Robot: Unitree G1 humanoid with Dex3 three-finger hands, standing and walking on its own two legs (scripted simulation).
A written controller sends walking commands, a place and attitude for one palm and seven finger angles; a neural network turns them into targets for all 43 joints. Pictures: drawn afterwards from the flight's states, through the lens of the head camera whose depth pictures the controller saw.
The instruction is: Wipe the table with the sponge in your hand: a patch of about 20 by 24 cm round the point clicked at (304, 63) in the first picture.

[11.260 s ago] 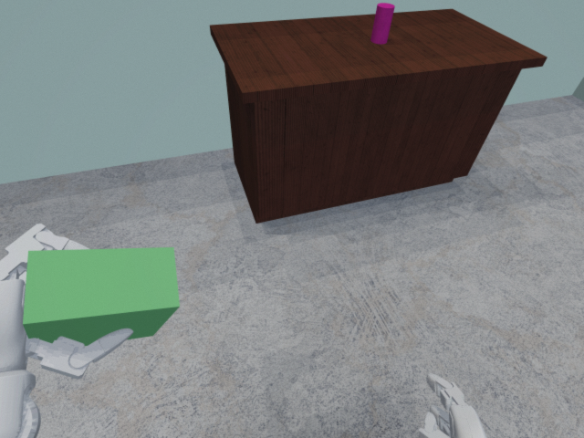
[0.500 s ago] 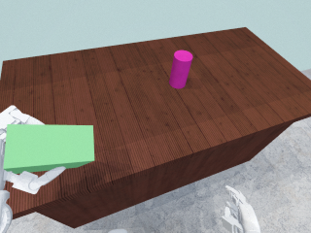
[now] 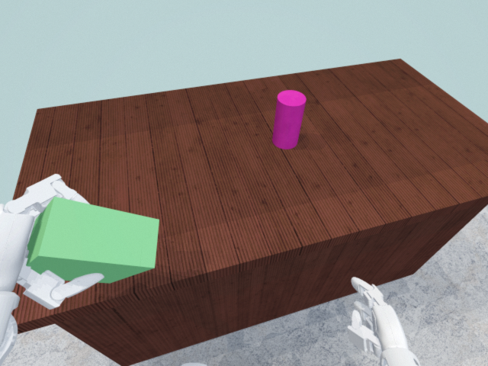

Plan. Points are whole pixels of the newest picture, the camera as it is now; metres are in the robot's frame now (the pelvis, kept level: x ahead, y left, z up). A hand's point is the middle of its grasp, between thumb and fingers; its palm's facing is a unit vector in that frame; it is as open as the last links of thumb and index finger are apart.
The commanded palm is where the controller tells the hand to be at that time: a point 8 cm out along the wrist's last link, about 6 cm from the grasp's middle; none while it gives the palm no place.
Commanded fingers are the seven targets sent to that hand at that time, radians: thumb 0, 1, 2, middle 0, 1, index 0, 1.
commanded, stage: turn the palm down, sponge in hand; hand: left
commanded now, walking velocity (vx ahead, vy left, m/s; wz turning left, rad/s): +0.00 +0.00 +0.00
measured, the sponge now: (103, 249) +0.22 +0.22 +0.13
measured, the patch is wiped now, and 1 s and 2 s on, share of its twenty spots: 0.00 0.00 0.00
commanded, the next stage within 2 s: move the sponge above the wiping area in 1.84 s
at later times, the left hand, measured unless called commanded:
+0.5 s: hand (62, 229) +0.22 +0.25 +0.17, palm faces +0.28 -0.46 -0.84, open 10.2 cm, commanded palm +0.19 +0.28 +0.21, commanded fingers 0.00 0.10 1.30 -1.20 -1.60 -1.20 -1.60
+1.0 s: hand (39, 231) +0.22 +0.29 +0.15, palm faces +0.19 -0.25 -0.95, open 10.2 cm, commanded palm +0.19 +0.29 +0.22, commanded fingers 0.00 0.10 1.30 -1.20 -1.60 -1.20 -1.60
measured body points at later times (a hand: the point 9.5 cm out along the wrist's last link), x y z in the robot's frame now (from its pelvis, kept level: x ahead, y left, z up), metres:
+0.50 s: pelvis +0.01 -0.03 +0.00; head +0.01 -0.07 +0.45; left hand +0.20 +0.28 +0.21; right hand +0.19 -0.27 -0.10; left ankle +0.05 +0.14 -0.72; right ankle +0.00 -0.13 -0.72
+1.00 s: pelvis +0.01 +0.00 +0.01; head +0.00 -0.03 +0.46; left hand +0.21 +0.30 +0.20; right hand +0.25 -0.19 -0.06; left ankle +0.05 +0.15 -0.72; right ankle +0.00 -0.13 -0.72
